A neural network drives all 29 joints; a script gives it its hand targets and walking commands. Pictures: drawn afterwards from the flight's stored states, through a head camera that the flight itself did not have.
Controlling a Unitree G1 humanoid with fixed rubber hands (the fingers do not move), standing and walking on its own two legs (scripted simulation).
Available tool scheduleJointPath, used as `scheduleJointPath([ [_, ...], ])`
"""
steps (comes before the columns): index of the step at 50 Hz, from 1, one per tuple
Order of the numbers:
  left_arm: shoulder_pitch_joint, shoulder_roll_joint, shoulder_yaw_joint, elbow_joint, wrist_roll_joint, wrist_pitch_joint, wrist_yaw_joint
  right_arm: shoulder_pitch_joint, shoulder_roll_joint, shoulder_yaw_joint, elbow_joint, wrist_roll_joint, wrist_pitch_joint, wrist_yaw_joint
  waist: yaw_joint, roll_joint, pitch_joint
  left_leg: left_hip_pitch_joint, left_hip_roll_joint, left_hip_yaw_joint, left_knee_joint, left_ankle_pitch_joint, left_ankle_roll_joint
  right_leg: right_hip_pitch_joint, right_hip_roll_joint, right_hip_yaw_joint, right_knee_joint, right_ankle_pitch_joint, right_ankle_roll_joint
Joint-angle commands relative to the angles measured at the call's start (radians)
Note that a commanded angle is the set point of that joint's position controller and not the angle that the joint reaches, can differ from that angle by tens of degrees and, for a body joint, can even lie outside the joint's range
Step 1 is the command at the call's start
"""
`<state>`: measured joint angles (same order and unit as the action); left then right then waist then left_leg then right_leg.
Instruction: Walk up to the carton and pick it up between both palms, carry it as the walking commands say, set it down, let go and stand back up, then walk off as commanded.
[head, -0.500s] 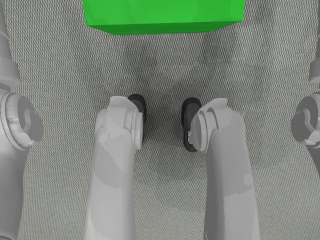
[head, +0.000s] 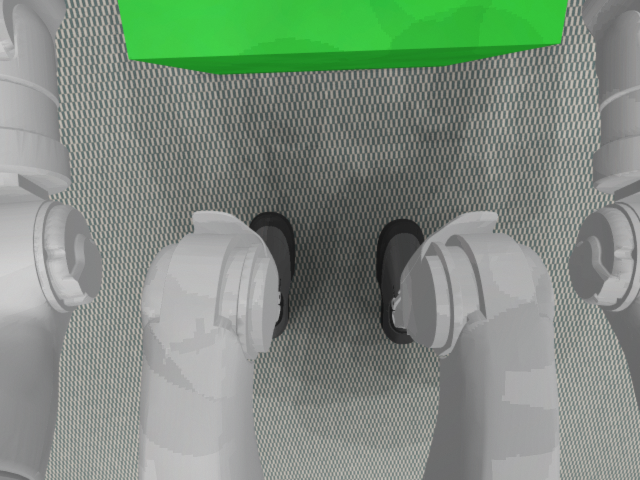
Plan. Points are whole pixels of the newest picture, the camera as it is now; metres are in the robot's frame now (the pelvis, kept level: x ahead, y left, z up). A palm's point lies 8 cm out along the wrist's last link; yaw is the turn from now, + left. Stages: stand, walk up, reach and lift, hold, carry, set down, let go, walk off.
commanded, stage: reach and lift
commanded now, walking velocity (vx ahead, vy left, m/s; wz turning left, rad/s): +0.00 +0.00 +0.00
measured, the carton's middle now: out of the picture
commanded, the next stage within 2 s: none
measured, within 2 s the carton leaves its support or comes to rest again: leaves its support in 1.70 s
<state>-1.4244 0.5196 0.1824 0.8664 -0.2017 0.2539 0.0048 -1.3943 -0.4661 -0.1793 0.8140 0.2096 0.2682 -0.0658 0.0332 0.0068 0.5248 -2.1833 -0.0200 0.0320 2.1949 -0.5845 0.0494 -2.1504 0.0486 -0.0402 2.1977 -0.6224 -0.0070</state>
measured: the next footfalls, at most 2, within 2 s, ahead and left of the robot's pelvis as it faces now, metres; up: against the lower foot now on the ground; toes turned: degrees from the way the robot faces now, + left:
none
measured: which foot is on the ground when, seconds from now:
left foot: down 0.00-1.00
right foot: down 0.00-1.00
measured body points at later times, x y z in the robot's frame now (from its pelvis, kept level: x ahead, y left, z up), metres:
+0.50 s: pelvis +0.01 -0.01 -0.04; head +0.38 +0.01 +0.19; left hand +0.56 +0.25 -0.21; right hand +0.57 -0.19 -0.22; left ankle +0.11 +0.10 -0.34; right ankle +0.11 -0.11 -0.34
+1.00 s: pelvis +0.00 -0.01 -0.03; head +0.38 +0.01 +0.20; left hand +0.56 +0.23 -0.21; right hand +0.57 -0.17 -0.21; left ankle +0.11 +0.10 -0.34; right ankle +0.11 -0.11 -0.34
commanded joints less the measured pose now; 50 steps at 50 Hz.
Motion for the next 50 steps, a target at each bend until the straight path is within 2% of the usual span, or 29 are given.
scheduleJointPath([
  [1,-0.323,0.264,0.060,-0.129,0.026,-0.082,0.018,-0.332,-0.204,-0.008,-0.109,0.020,-0.079,-0.011,0.030,0.005,-1.725,0.856,0.024,-0.039,-0.113,0.500,-0.048,0.597,-0.013,-0.005,-0.113,0.395,-0.001],
  [2,-0.326,0.231,0.036,-0.128,0.011,-0.090,0.018,-0.369,-0.229,-0.030,-0.144,0.024,-0.095,-0.014,0.011,0.019,-1.756,0.886,0.022,-0.040,-0.095,0.540,-0.050,0.598,-0.008,-0.010,-0.091,0.413,-0.001],
  [4,-0.320,0.224,0.027,-0.089,0.017,-0.106,0.020,-0.300,-0.176,0.018,-0.001,0.043,-0.094,-0.009,0.045,0.040,-1.677,0.846,0.031,-0.041,-0.074,0.541,-0.057,0.560,-0.021,0.009,-0.071,0.412,0.000],
  [6,-0.380,0.254,0.013,-0.131,-0.009,-0.124,0.023,-0.338,-0.186,0.021,-0.028,0.056,-0.107,-0.013,0.023,0.044,-1.690,0.854,0.033,-0.031,-0.060,0.522,-0.051,0.608,-0.024,0.017,-0.060,0.424,0.001],
  [9,-0.362,0.254,0.022,-0.098,-0.018,-0.140,0.026,-0.384,-0.221,0.001,-0.047,0.038,-0.138,-0.028,0.010,0.006,-1.611,0.712,0.026,-0.028,-0.034,0.488,-0.047,0.636,-0.022,0.031,-0.037,0.463,-0.001],
  [10,-0.336,0.247,0.021,-0.070,-0.036,-0.137,0.026,-0.407,-0.205,0.012,-0.100,0.041,-0.139,-0.037,0.010,-0.046,-1.642,0.709,0.019,-0.031,-0.038,0.487,-0.035,0.659,-0.023,0.029,-0.036,0.467,0.004],
  [12,-0.340,0.273,0.022,-0.101,-0.023,-0.143,0.037,-0.367,-0.229,-0.021,-0.058,0.025,-0.140,-0.045,0.011,-0.006,-1.664,0.738,0.018,-0.031,-0.036,0.513,-0.045,0.662,-0.020,0.022,-0.016,0.483,0.002],
  [13,-0.329,0.214,-0.029,-0.016,-0.056,-0.140,0.031,-0.371,-0.176,0.041,0.020,0.054,-0.134,-0.044,-0.004,-0.010,-1.576,0.691,0.023,-0.027,-0.032,0.487,-0.045,0.646,-0.023,0.034,-0.032,0.464,-0.001],
  [14,-0.293,0.209,-0.014,0.035,-0.047,-0.141,0.027,-0.359,-0.166,0.042,-0.005,0.053,-0.139,-0.041,0.011,-0.036,-1.552,0.639,0.027,-0.023,-0.022,0.458,-0.037,0.660,-0.028,0.041,-0.028,0.462,0.006],
  [15,-0.320,0.201,-0.036,0.005,-0.059,-0.139,0.024,-0.373,-0.142,0.050,-0.041,0.054,-0.136,-0.046,-0.013,-0.062,-1.597,0.649,0.025,-0.032,-0.035,0.477,-0.034,0.708,-0.032,0.032,-0.026,0.500,0.009],
  [18,-0.292,0.219,-0.028,-0.008,-0.037,-0.155,0.037,-0.329,-0.134,0.064,-0.013,0.080,-0.137,-0.039,0.048,0.003,-1.599,0.710,0.023,-0.020,-0.022,0.501,-0.039,0.632,-0.018,0.041,-0.026,0.470,0.005],
  [20,-0.286,0.185,-0.028,0.040,-0.061,-0.148,0.032,-0.321,-0.131,0.080,0.025,0.070,-0.134,-0.034,0.025,-0.035,-1.546,0.655,0.026,-0.021,-0.030,0.457,-0.039,0.672,-0.026,0.049,-0.024,0.461,0.003],
  [21,-0.285,0.194,-0.022,0.014,-0.057,-0.154,0.032,-0.347,-0.114,0.092,-0.023,0.077,-0.137,-0.037,0.047,-0.051,-1.528,0.620,0.018,-0.021,-0.035,0.460,-0.032,0.674,-0.017,0.053,-0.031,0.472,0.006],
  [23,-0.276,0.194,-0.038,0.100,-0.047,-0.145,0.037,-0.335,-0.136,0.069,0.052,0.054,-0.131,-0.040,0.024,-0.041,-1.485,0.624,0.027,-0.036,-0.042,0.415,-0.036,0.643,-0.016,0.040,-0.025,0.421,0.011],
  [24,-0.299,0.216,-0.012,0.050,-0.034,-0.156,0.042,-0.344,-0.130,0.067,0.049,0.057,-0.132,-0.041,0.056,-0.028,-1.508,0.635,0.024,-0.030,-0.037,0.458,-0.040,0.640,-0.016,0.049,-0.018,0.442,0.011],
  [25,-0.312,0.216,-0.027,0.029,-0.038,-0.156,0.047,-0.342,-0.172,0.039,0.028,0.049,-0.139,-0.045,0.016,-0.001,-1.529,0.664,0.029,-0.032,-0.028,0.428,-0.049,0.617,-0.017,0.043,-0.017,0.411,0.006],
  [27,-0.393,0.226,-0.047,-0.064,-0.071,-0.165,0.052,-0.433,-0.159,0.073,-0.082,0.094,-0.145,-0.056,0.023,-0.004,-1.635,0.730,0.014,-0.030,-0.036,0.489,-0.040,0.681,-0.016,0.045,-0.030,0.474,0.006],
  [28,-0.392,0.214,-0.049,-0.026,-0.079,-0.163,0.053,-0.435,-0.159,0.079,-0.074,0.090,-0.149,-0.059,0.021,-0.040,-1.624,0.713,0.018,-0.029,-0.030,0.507,-0.039,0.660,-0.017,0.045,-0.033,0.478,0.006],
  [32,-0.388,0.196,-0.050,0.062,-0.058,-0.150,0.061,-0.377,-0.132,0.088,0.110,0.082,-0.126,-0.044,0.022,-0.013,-1.477,0.688,0.031,-0.054,-0.064,0.383,-0.044,0.550,-0.027,0.030,-0.034,0.347,0.000],
  [33,-0.397,0.190,-0.061,0.019,-0.069,-0.157,0.060,-0.388,-0.136,0.081,0.066,0.074,-0.132,-0.049,0.001,-0.019,-1.517,0.722,0.021,-0.053,-0.048,0.438,-0.044,0.557,-0.025,0.033,-0.041,0.390,0.003],
  [34,-0.405,0.172,-0.082,-0.052,-0.073,-0.168,0.057,-0.367,-0.112,0.082,0.066,0.087,-0.140,-0.043,0.011,0.037,-1.539,0.775,0.027,-0.061,-0.062,0.456,-0.050,0.543,-0.022,0.028,-0.032,0.385,-0.004],
  [36,-0.400,0.135,-0.094,-0.041,-0.081,-0.169,0.062,-0.415,-0.106,0.104,0.015,0.109,-0.153,-0.045,0.026,0.047,-1.599,0.821,0.022,-0.054,-0.060,0.517,-0.049,0.560,-0.018,0.030,-0.038,0.425,-0.007],
  [37,-0.384,0.123,-0.099,0.031,-0.073,-0.164,0.065,-0.411,-0.091,0.121,0.051,0.119,-0.155,-0.045,0.043,0.040,-1.542,0.776,0.023,-0.043,-0.058,0.485,-0.050,0.528,-0.018,0.029,-0.044,0.404,-0.003],
  [39,-0.387,0.123,-0.082,0.061,-0.073,-0.153,0.063,-0.412,-0.101,0.100,0.063,0.092,-0.150,-0.051,0.007,0.001,-1.514,0.718,0.019,-0.051,-0.056,0.442,-0.043,0.541,-0.022,0.025,-0.048,0.388,-0.002],
  [40,-0.387,0.138,-0.077,0.040,-0.069,-0.155,0.067,-0.414,-0.093,0.105,0.061,0.091,-0.149,-0.054,0.030,0.003,-1.521,0.726,0.017,-0.048,-0.063,0.437,-0.043,0.560,-0.017,0.030,-0.049,0.382,-0.002],
  [43,-0.402,0.143,-0.068,0.076,-0.070,-0.162,0.074,-0.413,-0.102,0.083,0.064,0.059,-0.160,-0.067,0.001,-0.058,-1.477,0.669,0.017,-0.059,-0.060,0.438,-0.040,0.562,-0.009,0.031,-0.049,0.389,0.012],
  [45,-0.391,0.128,-0.067,0.057,-0.054,-0.170,0.079,-0.411,-0.064,0.121,0.069,0.086,-0.162,-0.061,0.036,-0.024,-1.531,0.721,0.016,-0.050,-0.063,0.433,-0.045,0.582,-0.010,0.035,-0.050,0.389,0.005],
  [48,-0.444,0.083,-0.113,-0.012,-0.089,-0.180,0.078,-0.437,0.004,0.164,0.032,0.109,-0.161,-0.064,0.027,-0.011,-1.613,0.783,0.012,-0.046,-0.057,0.522,-0.042,0.635,-0.006,0.043,-0.054,0.464,0.004],
  [50,-0.428,0.047,-0.132,0.038,-0.090,-0.174,0.075,-0.439,0.002,0.163,0.048,0.110,-0.162,-0.066,0.020,-0.009,-1.579,0.725,0.010,-0.040,-0.066,0.489,-0.043,0.648,0.002,0.043,-0.060,0.463,0.001],
])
